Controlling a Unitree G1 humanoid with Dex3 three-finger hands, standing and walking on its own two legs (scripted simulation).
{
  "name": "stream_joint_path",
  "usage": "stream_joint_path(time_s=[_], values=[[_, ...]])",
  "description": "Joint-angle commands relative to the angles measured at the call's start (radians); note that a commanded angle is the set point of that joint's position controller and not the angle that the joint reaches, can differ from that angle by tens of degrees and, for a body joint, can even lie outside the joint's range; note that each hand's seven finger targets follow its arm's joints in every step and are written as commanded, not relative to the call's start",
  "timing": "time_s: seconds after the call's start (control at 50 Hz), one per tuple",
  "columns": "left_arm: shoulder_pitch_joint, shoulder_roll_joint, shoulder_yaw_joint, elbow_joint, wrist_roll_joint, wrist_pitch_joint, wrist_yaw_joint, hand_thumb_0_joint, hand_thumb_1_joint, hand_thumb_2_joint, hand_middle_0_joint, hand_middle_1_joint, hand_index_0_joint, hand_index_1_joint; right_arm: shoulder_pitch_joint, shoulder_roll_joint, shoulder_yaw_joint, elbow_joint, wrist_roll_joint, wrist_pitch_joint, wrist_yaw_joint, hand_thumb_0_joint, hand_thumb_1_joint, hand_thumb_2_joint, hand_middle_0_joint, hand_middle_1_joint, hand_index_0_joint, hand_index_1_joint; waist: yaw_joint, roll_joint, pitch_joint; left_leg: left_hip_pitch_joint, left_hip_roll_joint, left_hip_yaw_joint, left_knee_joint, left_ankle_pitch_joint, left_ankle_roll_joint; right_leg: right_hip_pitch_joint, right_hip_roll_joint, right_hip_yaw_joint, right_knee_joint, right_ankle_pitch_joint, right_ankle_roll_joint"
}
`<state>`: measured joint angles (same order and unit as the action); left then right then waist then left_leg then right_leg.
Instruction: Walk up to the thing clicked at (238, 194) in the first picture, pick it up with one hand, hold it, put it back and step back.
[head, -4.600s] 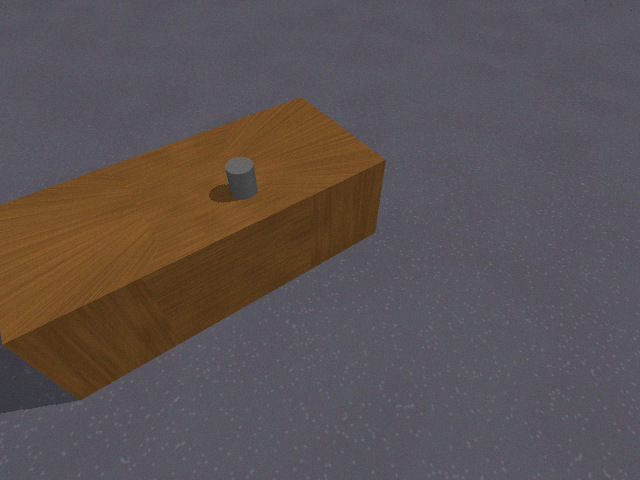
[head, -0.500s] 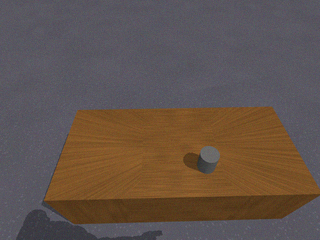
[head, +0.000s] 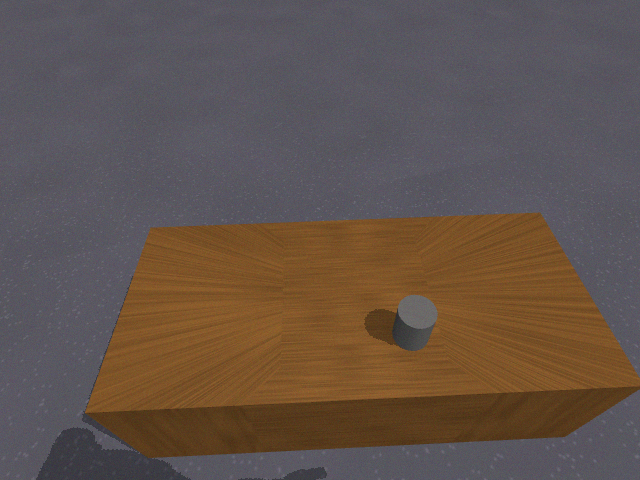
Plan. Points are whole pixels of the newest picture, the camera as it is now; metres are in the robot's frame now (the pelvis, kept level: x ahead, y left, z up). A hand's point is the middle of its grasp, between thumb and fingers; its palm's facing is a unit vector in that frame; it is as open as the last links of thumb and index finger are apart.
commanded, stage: walk up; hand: right
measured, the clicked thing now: (413, 323) +0.51 -0.19 -0.34
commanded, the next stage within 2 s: stand in 0.02 s
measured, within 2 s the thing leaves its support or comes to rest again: neither
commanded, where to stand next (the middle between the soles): +0.05 +0.01 m, yaw +1 degrees
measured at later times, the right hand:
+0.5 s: hand out of the picture +0.07 -0.26 -0.15, palm faces -0.02 +0.95 -0.32, open 7.4 cm
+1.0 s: hand out of the picture +0.05 -0.27 -0.16, palm faces -0.03 +0.94 -0.33, open 7.4 cm
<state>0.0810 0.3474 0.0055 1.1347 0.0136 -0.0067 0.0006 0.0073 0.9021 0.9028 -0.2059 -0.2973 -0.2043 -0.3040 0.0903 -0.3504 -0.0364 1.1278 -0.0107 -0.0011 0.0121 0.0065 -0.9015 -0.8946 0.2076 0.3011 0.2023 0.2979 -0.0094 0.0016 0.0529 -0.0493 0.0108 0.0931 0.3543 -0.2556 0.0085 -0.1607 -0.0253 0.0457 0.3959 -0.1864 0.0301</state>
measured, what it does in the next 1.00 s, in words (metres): stands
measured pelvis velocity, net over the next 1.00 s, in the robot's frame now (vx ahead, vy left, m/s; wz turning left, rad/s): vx -0.01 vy -0.02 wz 0.03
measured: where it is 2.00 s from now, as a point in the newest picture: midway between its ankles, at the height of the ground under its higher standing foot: outside the picture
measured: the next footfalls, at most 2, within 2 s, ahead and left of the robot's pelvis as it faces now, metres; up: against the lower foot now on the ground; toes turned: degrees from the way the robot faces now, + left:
none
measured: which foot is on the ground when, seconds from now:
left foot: down 0.00-1.00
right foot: down 0.00-1.00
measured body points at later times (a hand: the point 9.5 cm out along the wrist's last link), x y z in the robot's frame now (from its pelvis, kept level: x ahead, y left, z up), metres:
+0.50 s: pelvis -0.02 -0.02 +0.00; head -0.02 -0.02 +0.45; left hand +0.06 +0.29 -0.12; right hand +0.07 -0.31 -0.13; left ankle -0.04 +0.11 -0.74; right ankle +0.02 -0.14 -0.74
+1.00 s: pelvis -0.01 -0.02 +0.00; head -0.01 -0.02 +0.45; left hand +0.06 +0.29 -0.13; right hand +0.06 -0.32 -0.13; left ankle -0.04 +0.11 -0.74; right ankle +0.02 -0.14 -0.74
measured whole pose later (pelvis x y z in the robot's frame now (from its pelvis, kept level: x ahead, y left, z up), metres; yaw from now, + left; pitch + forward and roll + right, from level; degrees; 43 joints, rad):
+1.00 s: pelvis -0.01 -0.02 +0.00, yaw +2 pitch -2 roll +0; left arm 0.11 0.35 -0.01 1.13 0.01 -0.01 -0.01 0.01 0.90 0.90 -0.21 -0.30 -0.20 -0.30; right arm 0.12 -0.35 -0.01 1.15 -0.01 -0.01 0.01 0.01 -0.90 -0.89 0.21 0.30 0.20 0.30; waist -0.01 0.00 0.04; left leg -0.07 0.02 0.06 0.31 -0.20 -0.01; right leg -0.16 -0.01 0.01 0.33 -0.13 0.01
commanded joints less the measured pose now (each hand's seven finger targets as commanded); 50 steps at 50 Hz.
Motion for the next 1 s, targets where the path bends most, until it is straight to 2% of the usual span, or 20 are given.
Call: stream_joint_path(time_s=[0.0, 0.1, 0.24, 0.3, 0.32, 0.34, 0.36, 0.42, 0.52, 0.56, 0.66, 0.8, 0.98], values=[[-0.06, 0.209, 0.029, -0.068, -0.007, -0.024, 0.017, 0.0, 0.9, 0.9, -0.2, -0.3, -0.2, -0.3, -0.067, -0.202, -0.029, -0.065, 0.007, -0.018, -0.018, 0.0, -0.9, -0.9, 0.2, 0.3, 0.2, 0.3, 0.0, -0.015, -0.059, -0.015, 0.136, -0.126, -0.089, 0.277, 0.014, 0.027, -0.092, 0.048, -0.04, 0.292, -0.05], [-0.041, 0.207, 0.03, -0.067, -0.01, -0.023, 0.016, 0.0, 0.9, 0.9, -0.2, -0.3, -0.2, -0.3, -0.052, -0.208, -0.028, -0.05, 0.01, -0.024, -0.021, 0.0, -0.9, -0.9, 0.2, 0.3, 0.2, 0.3, -0.004, -0.002, -0.117, 0.05, 0.142, -0.119, -0.084, 0.38, 0.004, 0.072, -0.099, 0.041, -0.046, 0.359, -0.048], [-0.058, 0.216, 0.032, -0.068, -0.008, -0.021, 0.013, 0.0, 0.9, 0.9, -0.2, -0.3, -0.2, -0.3, -0.064, -0.198, -0.017, -0.045, 0.004, -0.024, -0.018, 0.0, -0.9, -0.9, 0.2, 0.3, 0.2, 0.3, -0.002, 0.001, -0.083, 0.003, 0.132, -0.119, -0.121, 0.206, -0.002, 0.075, -0.104, 0.054, -0.1, 0.23, -0.044], [-0.052, 0.218, 0.03, -0.068, -0.006, -0.022, 0.011, 0.0, 0.9, 0.9, -0.2, -0.3, -0.2, -0.3, -0.059, -0.201, -0.017, -0.038, 0.003, -0.024, -0.017, 0.0, -0.9, -0.9, 0.2, 0.3, 0.2, 0.3, -0.002, -0.007, -0.08, 0.02, 0.134, -0.124, -0.127, 0.176, -0.003, 0.048, -0.102, 0.055, -0.113, 0.19, -0.044], [-0.057, 0.212, 0.029, -0.07, -0.005, -0.023, 0.011, 0.0, 0.9, 0.9, -0.2, -0.3, -0.2, -0.3, -0.063, -0.205, -0.018, -0.04, 0.002, -0.025, -0.016, 0.0, -0.9, -0.9, 0.2, 0.3, 0.2, 0.3, -0.003, 0.003, -0.082, 0.014, 0.134, -0.122, -0.121, 0.178, 0.0, 0.053, -0.104, 0.056, -0.117, 0.206, -0.044], [-0.053, 0.218, 0.03, -0.067, -0.006, -0.023, 0.012, 0.0, 0.9, 0.9, -0.2, -0.3, -0.2, -0.3, -0.056, -0.198, -0.016, -0.035, 0.002, -0.024, -0.016, 0.0, -0.9, -0.9, 0.2, 0.3, 0.2, 0.3, -0.001, -0.011, -0.068, 0.0, 0.132, -0.127, -0.129, 0.142, -0.002, 0.048, -0.103, 0.056, -0.124, 0.166, -0.043], [-0.052, 0.218, 0.029, -0.068, -0.005, -0.025, 0.01, 0.0, 0.9, 0.9, -0.2, -0.3, -0.2, -0.3, -0.057, -0.202, -0.016, -0.037, 0.001, -0.024, -0.015, 0.0, -0.9, -0.9, 0.2, 0.3, 0.2, 0.3, -0.002, -0.006, -0.077, 0.011, 0.132, -0.124, -0.125, 0.147, -0.001, 0.046, -0.106, 0.06, -0.125, 0.178, -0.043], [-0.053, 0.22, 0.029, -0.066, -0.004, -0.023, 0.009, 0.0, 0.9, 0.9, -0.2, -0.3, -0.2, -0.3, -0.05, -0.201, -0.016, -0.031, -0.001, -0.024, -0.014, 0.0, -0.9, -0.9, 0.2, 0.3, 0.2, 0.3, 0.001, -0.014, -0.04, -0.014, 0.127, -0.129, -0.134, 0.066, 0.0, 0.009, -0.101, 0.068, -0.146, 0.051, -0.043], [-0.039, 0.225, 0.028, -0.067, -0.002, -0.024, 0.008, 0.0, 0.9, 0.9, -0.2, -0.3, -0.2, -0.3, -0.035, -0.199, -0.019, -0.031, -0.003, -0.022, -0.008, 0.0, -0.9, -0.9, 0.2, 0.3, 0.2, 0.3, 0.0, -0.024, -0.038, -0.026, 0.123, -0.133, -0.123, 0.032, 0.005, -0.018, -0.1, 0.076, -0.166, -0.023, -0.045], [-0.04, 0.224, 0.029, -0.068, -0.003, -0.025, 0.006, 0.0, 0.9, 0.9, -0.2, -0.3, -0.2, -0.3, -0.028, -0.205, -0.02, -0.03, -0.003, -0.024, -0.009, 0.0, -0.9, -0.9, 0.2, 0.3, 0.2, 0.3, -0.001, -0.006, -0.045, -0.028, 0.127, -0.136, -0.123, 0.032, 0.007, -0.001, -0.103, 0.082, -0.155, 0.011, -0.051], [-0.03, 0.227, 0.028, -0.068, -0.004, -0.025, 0.006, 0.0, 0.9, 0.9, -0.2, -0.3, -0.2, -0.3, -0.018, -0.202, -0.02, -0.03, -0.004, -0.023, -0.008, 0.0, -0.9, -0.9, 0.2, 0.3, 0.2, 0.3, 0.002, -0.026, -0.042, -0.044, 0.123, -0.139, -0.12, 0.029, 0.009, -0.01, -0.098, 0.078, -0.154, -0.019, -0.048], [-0.01, 0.221, 0.022, -0.068, -0.006, -0.029, 0.006, 0.0, 0.9, 0.9, -0.2, -0.3, -0.2, -0.3, -0.009, -0.211, -0.018, -0.03, 0.0, -0.026, -0.011, 0.0, -0.9, -0.9, 0.2, 0.3, 0.2, 0.3, 0.004, -0.002, -0.086, -0.016, 0.132, -0.142, -0.104, 0.124, 0.009, 0.026, -0.105, 0.068, -0.119, 0.124, -0.053], [-0.015, 0.219, 0.021, -0.067, -0.007, -0.024, 0.007, 0.0, 0.9, 0.9, -0.2, -0.3, -0.2, -0.3, -0.003, -0.21, -0.008, -0.031, 0.0, -0.027, -0.016, 0.0, -0.9, -0.9, 0.2, 0.3, 0.2, 0.3, 0.005, -0.004, -0.061, -0.036, 0.132, -0.139, -0.112, 0.141, 0.003, 0.029, -0.102, 0.06, -0.109, 0.151, -0.053]])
